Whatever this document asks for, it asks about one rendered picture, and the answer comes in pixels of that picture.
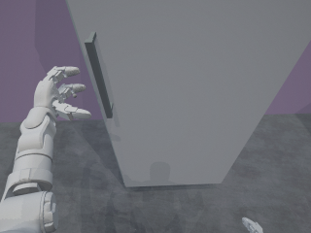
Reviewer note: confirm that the handle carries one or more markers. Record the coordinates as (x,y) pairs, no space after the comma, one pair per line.
(97,72)

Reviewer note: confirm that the robot left upper arm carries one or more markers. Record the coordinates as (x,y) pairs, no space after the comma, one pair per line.
(29,213)

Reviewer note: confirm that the robot right hand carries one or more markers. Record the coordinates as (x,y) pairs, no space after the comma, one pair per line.
(251,226)

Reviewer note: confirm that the robot left forearm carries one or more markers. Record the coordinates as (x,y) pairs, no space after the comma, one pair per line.
(32,170)

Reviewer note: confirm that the fridge door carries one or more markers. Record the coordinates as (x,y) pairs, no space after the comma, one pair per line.
(190,80)

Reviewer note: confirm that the robot left hand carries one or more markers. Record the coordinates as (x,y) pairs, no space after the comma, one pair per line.
(47,94)

